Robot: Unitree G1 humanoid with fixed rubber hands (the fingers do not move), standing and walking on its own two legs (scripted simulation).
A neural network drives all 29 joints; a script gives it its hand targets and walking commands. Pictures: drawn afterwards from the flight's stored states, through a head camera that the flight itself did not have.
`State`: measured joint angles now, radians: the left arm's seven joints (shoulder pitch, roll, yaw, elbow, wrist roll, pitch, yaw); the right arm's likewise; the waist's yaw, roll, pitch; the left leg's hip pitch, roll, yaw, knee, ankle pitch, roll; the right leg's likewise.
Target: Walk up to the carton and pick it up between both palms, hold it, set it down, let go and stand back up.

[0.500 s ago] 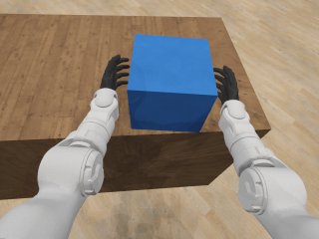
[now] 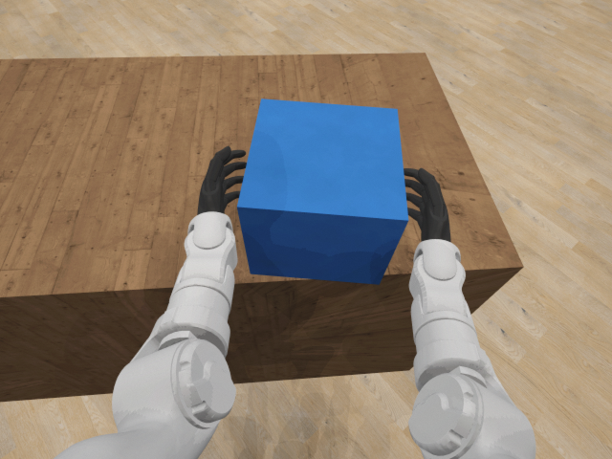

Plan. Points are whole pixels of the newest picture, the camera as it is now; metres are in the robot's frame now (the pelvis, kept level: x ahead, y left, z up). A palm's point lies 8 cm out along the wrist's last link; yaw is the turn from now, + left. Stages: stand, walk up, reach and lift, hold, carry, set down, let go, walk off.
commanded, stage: reach and lift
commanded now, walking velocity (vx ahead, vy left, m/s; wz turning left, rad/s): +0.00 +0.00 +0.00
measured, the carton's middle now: (321, 193) +0.50 -0.02 +0.02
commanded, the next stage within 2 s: none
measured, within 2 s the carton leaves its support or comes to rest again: leaves its support in 1.70 s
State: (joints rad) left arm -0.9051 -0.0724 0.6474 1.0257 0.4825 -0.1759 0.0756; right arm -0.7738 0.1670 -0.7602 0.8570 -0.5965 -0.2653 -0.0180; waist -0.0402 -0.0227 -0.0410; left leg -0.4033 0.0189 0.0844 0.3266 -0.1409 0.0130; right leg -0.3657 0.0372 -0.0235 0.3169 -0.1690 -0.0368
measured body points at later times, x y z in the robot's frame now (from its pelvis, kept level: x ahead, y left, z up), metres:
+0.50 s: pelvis +0.00 +0.00 +0.00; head +0.09 +0.00 +0.44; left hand +0.45 +0.13 +0.06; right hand +0.41 -0.16 +0.05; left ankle +0.00 +0.11 -0.75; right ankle -0.02 -0.09 -0.75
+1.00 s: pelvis +0.00 +0.00 +0.00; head +0.08 +0.02 +0.44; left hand +0.45 +0.13 +0.06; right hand +0.41 -0.16 +0.05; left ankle +0.00 +0.11 -0.75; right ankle -0.02 -0.09 -0.75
